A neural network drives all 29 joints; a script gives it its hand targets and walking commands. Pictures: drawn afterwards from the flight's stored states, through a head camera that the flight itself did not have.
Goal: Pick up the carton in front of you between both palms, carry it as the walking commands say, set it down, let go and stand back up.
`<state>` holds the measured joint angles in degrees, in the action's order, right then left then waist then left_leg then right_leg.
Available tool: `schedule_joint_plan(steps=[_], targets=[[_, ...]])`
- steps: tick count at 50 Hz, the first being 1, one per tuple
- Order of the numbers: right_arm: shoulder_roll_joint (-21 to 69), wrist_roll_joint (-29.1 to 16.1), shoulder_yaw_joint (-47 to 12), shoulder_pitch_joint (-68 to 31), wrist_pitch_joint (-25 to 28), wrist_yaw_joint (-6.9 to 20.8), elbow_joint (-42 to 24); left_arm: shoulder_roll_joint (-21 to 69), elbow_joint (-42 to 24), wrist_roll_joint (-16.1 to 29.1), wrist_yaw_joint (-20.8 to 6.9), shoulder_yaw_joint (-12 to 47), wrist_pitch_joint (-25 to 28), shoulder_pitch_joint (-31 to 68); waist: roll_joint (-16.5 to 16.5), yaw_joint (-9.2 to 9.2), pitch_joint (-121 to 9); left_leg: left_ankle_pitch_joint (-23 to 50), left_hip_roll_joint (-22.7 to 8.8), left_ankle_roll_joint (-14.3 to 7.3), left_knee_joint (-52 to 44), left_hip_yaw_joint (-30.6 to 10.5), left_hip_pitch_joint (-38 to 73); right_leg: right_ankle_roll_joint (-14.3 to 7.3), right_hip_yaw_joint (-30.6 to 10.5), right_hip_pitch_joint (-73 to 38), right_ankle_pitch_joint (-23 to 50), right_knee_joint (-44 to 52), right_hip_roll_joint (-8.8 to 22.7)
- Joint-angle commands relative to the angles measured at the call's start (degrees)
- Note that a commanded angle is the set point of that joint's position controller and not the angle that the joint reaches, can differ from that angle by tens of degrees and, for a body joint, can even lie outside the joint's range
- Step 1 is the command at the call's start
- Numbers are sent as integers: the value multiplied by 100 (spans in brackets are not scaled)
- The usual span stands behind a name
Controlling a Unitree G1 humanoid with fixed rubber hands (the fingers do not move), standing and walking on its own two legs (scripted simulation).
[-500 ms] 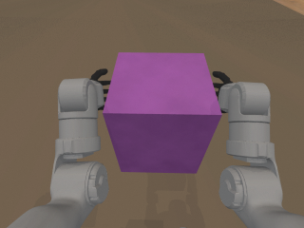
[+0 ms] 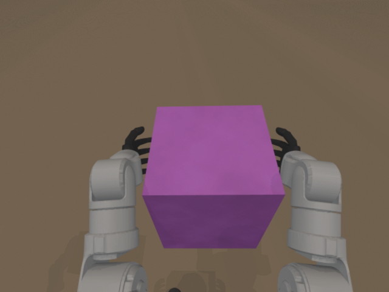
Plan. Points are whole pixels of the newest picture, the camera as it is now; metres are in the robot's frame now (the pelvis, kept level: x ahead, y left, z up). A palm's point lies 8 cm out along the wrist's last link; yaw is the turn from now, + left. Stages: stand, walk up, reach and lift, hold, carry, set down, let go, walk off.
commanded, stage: carry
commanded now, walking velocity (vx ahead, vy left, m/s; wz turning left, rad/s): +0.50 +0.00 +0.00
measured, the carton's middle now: (209, 181) +0.35 -0.01 +0.04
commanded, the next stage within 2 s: none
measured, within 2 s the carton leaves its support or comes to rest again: neither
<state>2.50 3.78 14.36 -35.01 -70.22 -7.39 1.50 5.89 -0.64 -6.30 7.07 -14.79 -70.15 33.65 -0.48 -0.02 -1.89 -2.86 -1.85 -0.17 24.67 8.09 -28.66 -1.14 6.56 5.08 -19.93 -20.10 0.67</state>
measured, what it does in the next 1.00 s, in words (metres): walks ahead: left foot, then right foot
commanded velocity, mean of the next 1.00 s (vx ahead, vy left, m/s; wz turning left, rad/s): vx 0.29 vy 0.00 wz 0.00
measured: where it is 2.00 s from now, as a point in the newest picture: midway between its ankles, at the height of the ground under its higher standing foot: (205, 225)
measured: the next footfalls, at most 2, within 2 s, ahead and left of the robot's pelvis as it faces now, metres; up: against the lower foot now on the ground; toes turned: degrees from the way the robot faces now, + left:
left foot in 0.02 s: +0.17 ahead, +0.10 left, +0.00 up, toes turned +8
right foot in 0.46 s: +0.52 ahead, -0.13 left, +0.00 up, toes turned -4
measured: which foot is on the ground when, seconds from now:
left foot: up 0.00-0.00, down 0.02-0.50, up 0.52-0.88, down 0.90-1.00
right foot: down 0.00-0.04, up 0.06-0.44, down 0.46-1.00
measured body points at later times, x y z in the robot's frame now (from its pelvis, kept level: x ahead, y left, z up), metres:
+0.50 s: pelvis +0.32 -0.02 -0.02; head +0.27 -0.03 +0.43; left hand +0.60 +0.12 +0.09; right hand +0.60 -0.18 +0.09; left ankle +0.14 +0.09 -0.73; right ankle +0.44 -0.11 -0.74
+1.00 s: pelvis +0.56 +0.00 -0.01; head +0.54 +0.01 +0.44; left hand +0.84 +0.15 +0.07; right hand +0.84 -0.15 +0.08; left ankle +0.64 +0.08 -0.74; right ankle +0.46 -0.12 -0.73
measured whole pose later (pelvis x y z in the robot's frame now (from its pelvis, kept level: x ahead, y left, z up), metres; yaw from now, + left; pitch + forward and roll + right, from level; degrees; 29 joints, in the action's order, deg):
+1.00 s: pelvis +0.56 +0.00 -0.01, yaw -1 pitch +3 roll +1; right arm 8.0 6.9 7.2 -11.6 -69.2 -5.2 -13.7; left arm 7.5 -16.0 -6.6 4.2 -7.8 -70.7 10.9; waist 2.8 -0.1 -6.9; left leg -6.9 -2.0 -4.1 26.7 12.7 -22.8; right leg 2.6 7.2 9.4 -26.4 -32.7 4.8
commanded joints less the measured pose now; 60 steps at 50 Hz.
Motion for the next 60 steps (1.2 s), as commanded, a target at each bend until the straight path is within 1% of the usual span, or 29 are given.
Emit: schedule_joint_plan(steps=[1,2,3,4,6,7,8,12,18,21,23,24,25,26,27,29,31,33,37,41,44,45,46,47,48,49,52,55,60], targets=[[6493,-2124,-4050,-2864,33,1468,-386,5955,-502,2170,-1434,4070,18,2923,691,4,-2851,496,-91,-253,-582,156,2822,-33,123,-356,4186,-1649,815],[6405,-2038,-4032,-2500,29,1518,-416,5903,-559,2168,-1477,4152,10,2738,-102,75,-3307,1173,-1268,-494,-140,-1287,4048,90,155,759,2182,-2872,655],[6224,-1872,-4062,-2349,95,1528,-414,6111,-634,2249,-1532,4298,-18,2596,-1636,105,-3568,1433,-2195,-1378,-142,-3005,5618,244,-97,2890,-263,-3906,4],[6329,-1872,-4110,-2012,126,1544,-501,6081,-801,2294,-1577,4434,12,2577,-1579,128,-3227,1417,-2215,-1499,-372,-3271,5586,169,-419,3790,-1045,-4602,-65],[6414,-1903,-4316,-1911,197,1576,-1214,6185,-1128,2378,-1610,4652,125,2329,-479,119,-2853,1680,-1992,-1167,-483,-2472,4981,93,-607,3911,-647,-4481,332],[6394,-1946,-4434,-1934,236,1579,-1551,6213,-1279,2403,-1608,4730,186,2200,-255,114,-2624,1544,-1904,-1017,-689,-2114,4510,128,-608,3717,-354,-4028,480],[6340,-1976,-4534,-1827,266,1583,-1806,6200,-1435,2403,-1594,4823,234,1999,-328,101,-2542,1265,-1782,-895,-888,-1793,4215,183,-556,3458,-190,-3587,515],[6145,-2067,-4751,-781,293,1700,-2241,5857,-1998,2206,-1493,5053,318,957,-719,84,-2289,1013,-1386,-828,-1112,-919,3765,334,-124,3109,482,-2572,387],[5372,-2068,-4707,-99,7,1755,-2416,5194,-2282,2152,-1507,4939,4,241,-832,113,-1388,1171,-1162,-635,-1226,-361,3167,199,351,2596,1620,-1147,278],[5118,-2019,-4672,-140,-143,1737,-2259,4913,-2079,2140,-1551,4789,-168,203,-811,101,-1093,1144,-1187,-510,-870,-247,2927,21,515,2018,1587,-807,229],[4998,-2009,-4677,-223,-235,1721,-2160,4792,-1834,2093,-1565,4653,-242,122,-479,-11,-1361,1331,-838,-263,437,234,2258,-47,883,483,1019,-581,-97],[4877,-2000,-4660,-286,-279,1714,-2107,4724,-1701,2062,-1570,4579,-271,51,-14,-128,-1633,565,-662,-44,1578,349,1425,-109,-52,-532,549,-443,569],[4998,-2072,-4707,-505,-346,1702,-2164,4633,-1523,1997,-1574,4470,-249,181,1512,-164,-2019,-877,-4,246,3330,233,-214,-863,-2723,-1684,-540,308,2059],[5045,-2135,-4730,-648,-352,1723,-2158,4832,-1428,2033,-1579,4484,-241,76,1886,-197,-1988,-2488,230,158,4287,-341,-1051,-1184,-3737,-1769,125,850,2403],[5311,-2199,-4772,-718,-319,1745,-2069,5026,-1557,2102,-1592,4517,-220,218,1408,-135,-1905,-2494,-125,-9,4765,-716,-1197,-1132,-3185,-1548,650,733,2327],[5682,-2243,-4765,-767,-181,1776,-2049,5467,-1754,2243,-1633,4692,-118,539,364,-80,-1860,-1830,-578,-99,4537,-883,-1032,-844,-2252,-764,752,756,2074],[5856,-2209,-4835,-813,-55,1750,-2068,5683,-1870,2332,-1678,4825,-10,776,462,-52,-1790,-1326,-627,-44,3809,-731,-600,-564,-1359,-167,576,985,1814],[5876,-2087,-4900,-663,52,1688,-2051,5663,-1867,2381,-1719,4887,66,667,632,-57,-1738,-1273,-503,45,3092,-451,-338,-548,-759,17,1342,1013,1666],[5764,-1923,-4926,-283,142,1592,-2104,5426,-1895,2391,-1749,4895,123,361,915,-43,-1720,-858,-261,145,1616,-58,-56,-516,-23,-230,3052,634,1411],[5555,-1988,-4911,-208,46,1605,-2278,5233,-1928,2249,-1708,4795,60,62,986,-107,-1630,45,-80,128,747,184,400,-353,221,-298,3518,243,1315],[5404,-2014,-4866,-88,-54,1672,-2198,5107,-1831,2125,-1672,4735,-12,-18,568,-56,-1463,1222,-74,161,-622,369,1426,-1,461,-50,3317,-627,1025],[5311,-2006,-4824,-78,-93,1701,-2137,5049,-1763,2087,-1661,4728,-33,-40,484,-36,-1554,1792,-436,109,-600,100,2170,152,411,418,2802,-942,986],[5210,-1968,-4744,-82,-122,1721,-2045,4998,-1729,2086,-1649,4728,-74,-1,-185,-41,-1883,4186,-1310,-142,13,-724,3092,394,330,1023,1336,-1518,769],[5231,-1907,-4642,-6,-96,1742,-1781,5012,-1747,2124,-1630,4828,-134,114,-902,2,-2331,4987,-1844,-755,269,-1293,3947,477,28,1626,-193,-1637,568],[5360,-1920,-4614,163,-42,1753,-1651,5040,-1803,2160,-1641,4890,-142,194,-1177,34,-2398,4350,-1949,-939,-40,-1605,3754,475,-9,1671,-807,-1626,502],[5524,-1948,-4612,89,8,1758,-1695,5161,-1830,2222,-1657,4959,-112,374,-1072,19,-2373,3691,-1817,-887,-238,-1559,3545,449,-92,1478,-972,-1335,457],[5864,-2031,-4683,-140,129,1768,-1906,5484,-1966,2325,-1662,5074,41,617,-738,1,-2441,2147,-1273,-405,-238,-834,2943,392,-100,616,240,-212,523],[5880,-2105,-4783,-282,179,1754,-2110,5523,-2138,2320,-1634,5093,100,637,-217,27,-2456,2657,-980,-292,259,-424,2774,387,-140,326,1679,-587,785],[5534,-2020,-4791,66,79,1689,-2154,5255,-1955,2193,-1599,4926,28,12,17,7,-2450,3446,-901,-359,762,-286,2675,413,-104,385,2703,-903,776]])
